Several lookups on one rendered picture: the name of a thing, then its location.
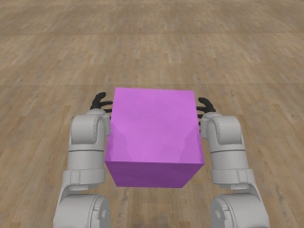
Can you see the right robot upper arm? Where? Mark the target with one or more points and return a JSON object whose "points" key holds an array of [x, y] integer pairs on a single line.
{"points": [[238, 210]]}

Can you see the right robot forearm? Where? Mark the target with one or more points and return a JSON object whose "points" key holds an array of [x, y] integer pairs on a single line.
{"points": [[228, 156]]}

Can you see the carton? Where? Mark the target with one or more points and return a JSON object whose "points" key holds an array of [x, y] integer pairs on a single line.
{"points": [[155, 138]]}

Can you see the left robot forearm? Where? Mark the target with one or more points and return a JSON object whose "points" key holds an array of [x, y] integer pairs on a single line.
{"points": [[86, 147]]}

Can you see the left robot hand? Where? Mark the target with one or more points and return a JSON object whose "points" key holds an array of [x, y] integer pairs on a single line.
{"points": [[97, 104]]}

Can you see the left robot upper arm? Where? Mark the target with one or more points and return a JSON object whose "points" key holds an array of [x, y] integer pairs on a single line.
{"points": [[83, 211]]}

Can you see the right robot hand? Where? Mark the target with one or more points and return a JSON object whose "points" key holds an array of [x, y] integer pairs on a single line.
{"points": [[209, 107]]}

